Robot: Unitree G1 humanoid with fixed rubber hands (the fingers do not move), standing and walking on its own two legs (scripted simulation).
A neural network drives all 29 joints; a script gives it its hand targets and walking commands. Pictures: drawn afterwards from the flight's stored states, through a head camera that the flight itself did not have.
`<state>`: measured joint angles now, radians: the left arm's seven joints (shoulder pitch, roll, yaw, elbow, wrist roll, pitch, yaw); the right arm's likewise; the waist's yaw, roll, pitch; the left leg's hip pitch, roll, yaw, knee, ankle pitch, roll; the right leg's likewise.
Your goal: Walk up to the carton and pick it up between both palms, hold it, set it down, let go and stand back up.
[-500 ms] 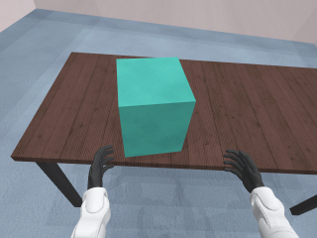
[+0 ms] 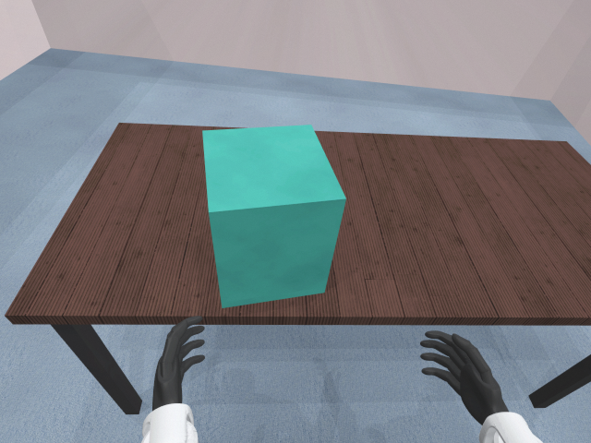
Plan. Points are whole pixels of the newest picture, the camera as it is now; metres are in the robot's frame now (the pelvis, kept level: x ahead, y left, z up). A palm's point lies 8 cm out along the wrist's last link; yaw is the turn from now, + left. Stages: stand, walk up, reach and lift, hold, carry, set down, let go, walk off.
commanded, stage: set down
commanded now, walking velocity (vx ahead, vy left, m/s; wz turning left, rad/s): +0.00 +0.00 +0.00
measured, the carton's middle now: (266, 216) +0.51 +0.06 +0.00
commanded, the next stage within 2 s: let go in 1.64 s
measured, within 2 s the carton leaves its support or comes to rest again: neither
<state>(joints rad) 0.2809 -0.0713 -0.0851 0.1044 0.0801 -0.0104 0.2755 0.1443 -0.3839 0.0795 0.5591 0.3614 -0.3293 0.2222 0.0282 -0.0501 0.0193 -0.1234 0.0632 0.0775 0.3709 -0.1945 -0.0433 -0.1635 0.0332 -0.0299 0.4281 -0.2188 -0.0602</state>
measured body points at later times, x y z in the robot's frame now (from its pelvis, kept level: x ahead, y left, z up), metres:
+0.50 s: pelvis +0.01 +0.01 +0.00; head +0.01 +0.03 +0.45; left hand +0.20 +0.19 -0.03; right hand +0.21 -0.22 -0.03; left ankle +0.00 +0.15 -0.74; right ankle +0.01 -0.08 -0.74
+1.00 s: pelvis +0.03 +0.03 +0.01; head +0.03 +0.05 +0.46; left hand +0.19 +0.23 -0.05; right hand +0.20 -0.20 -0.05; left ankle +0.00 +0.15 -0.74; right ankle +0.01 -0.08 -0.74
